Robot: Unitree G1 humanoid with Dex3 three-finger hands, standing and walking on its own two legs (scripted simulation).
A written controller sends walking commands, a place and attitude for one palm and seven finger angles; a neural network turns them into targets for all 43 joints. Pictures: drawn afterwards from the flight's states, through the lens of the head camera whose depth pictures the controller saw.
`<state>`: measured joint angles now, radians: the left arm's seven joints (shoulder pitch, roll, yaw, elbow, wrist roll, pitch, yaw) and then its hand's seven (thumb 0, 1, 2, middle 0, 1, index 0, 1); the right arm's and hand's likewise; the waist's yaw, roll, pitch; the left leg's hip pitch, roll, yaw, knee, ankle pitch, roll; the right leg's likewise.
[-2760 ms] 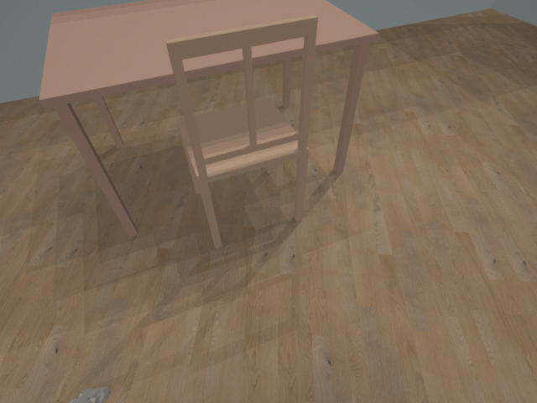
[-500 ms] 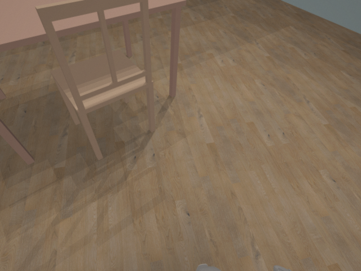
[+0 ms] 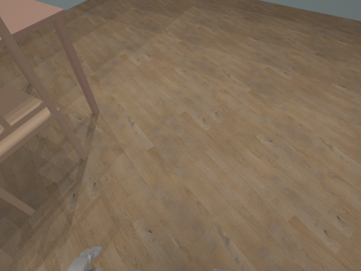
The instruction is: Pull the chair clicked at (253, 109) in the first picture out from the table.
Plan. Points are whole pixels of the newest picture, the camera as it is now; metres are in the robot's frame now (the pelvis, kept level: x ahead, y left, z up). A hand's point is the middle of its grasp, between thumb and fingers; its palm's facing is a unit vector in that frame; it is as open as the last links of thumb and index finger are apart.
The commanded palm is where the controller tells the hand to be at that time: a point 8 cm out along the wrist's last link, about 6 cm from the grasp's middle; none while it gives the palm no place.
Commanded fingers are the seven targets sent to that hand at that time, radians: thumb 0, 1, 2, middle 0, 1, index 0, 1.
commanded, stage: walk to a spot facing it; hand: left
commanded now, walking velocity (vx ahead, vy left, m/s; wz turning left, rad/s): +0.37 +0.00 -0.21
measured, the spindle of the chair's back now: out of the picture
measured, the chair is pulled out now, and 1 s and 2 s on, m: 0.00 0.00 0.00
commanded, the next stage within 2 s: turn to face it in 0.88 s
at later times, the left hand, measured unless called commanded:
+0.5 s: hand (100, 234) +0.23 +0.22 -0.16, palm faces -0.08 -0.99 -0.15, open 7.4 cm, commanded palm none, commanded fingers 0.00 0.90 0.90 -0.20 -0.30 -0.20 -0.30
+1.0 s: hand (161, 143) +0.53 +0.08 -0.15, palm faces -0.23 -0.95 -0.21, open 7.2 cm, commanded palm none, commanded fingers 0.00 0.90 0.90 -0.20 -0.30 -0.20 -0.30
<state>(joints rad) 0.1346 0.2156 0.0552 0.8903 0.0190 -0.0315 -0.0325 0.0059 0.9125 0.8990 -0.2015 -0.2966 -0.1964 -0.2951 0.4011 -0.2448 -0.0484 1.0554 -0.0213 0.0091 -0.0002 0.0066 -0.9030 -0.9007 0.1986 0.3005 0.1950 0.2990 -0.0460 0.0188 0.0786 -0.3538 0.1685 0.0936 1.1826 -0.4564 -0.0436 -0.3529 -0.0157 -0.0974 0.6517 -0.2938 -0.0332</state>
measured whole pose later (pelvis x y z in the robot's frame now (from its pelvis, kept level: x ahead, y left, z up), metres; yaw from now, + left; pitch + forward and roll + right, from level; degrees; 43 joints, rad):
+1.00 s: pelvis +0.39 -0.07 +0.01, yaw -15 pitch -2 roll -1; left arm 0.16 0.16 0.07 1.03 0.02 -0.07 0.01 -0.01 0.94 0.90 -0.20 -0.30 -0.20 -0.30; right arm 0.38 -0.13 -0.05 1.13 -0.02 -0.02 -0.01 0.01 -0.90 -0.90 0.20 0.30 0.19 0.30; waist -0.05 0.03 0.06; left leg -0.43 0.15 0.07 1.25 -0.35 -0.02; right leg -0.32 -0.01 -0.18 0.57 -0.23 -0.07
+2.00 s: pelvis +0.51 -0.14 +0.02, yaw +18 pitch -1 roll +2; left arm 0.20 0.17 0.04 0.86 0.02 0.02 0.02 0.01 0.91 0.90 -0.21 -0.30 -0.20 -0.30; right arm 0.22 -0.28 -0.12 0.93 -0.02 0.08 0.03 0.00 -0.90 -0.90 0.20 0.30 0.19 0.30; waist -0.04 0.05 0.06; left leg -0.56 -0.02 -0.01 1.15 -0.35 -0.06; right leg -0.21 -0.07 -0.12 0.53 -0.30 -0.02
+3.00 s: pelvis +0.51 -0.16 +0.02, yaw +54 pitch -1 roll +3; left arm 0.21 0.18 0.03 0.87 0.03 0.01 0.02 0.01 0.91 0.90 -0.21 -0.30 -0.20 -0.30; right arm 0.21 -0.26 -0.09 0.96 -0.02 0.09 0.03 0.00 -0.90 -0.90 0.20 0.30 0.19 0.30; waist -0.02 0.03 0.08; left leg -0.44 0.02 0.00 1.08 -0.40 -0.07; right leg -0.22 -0.10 -0.16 0.52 -0.28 -0.02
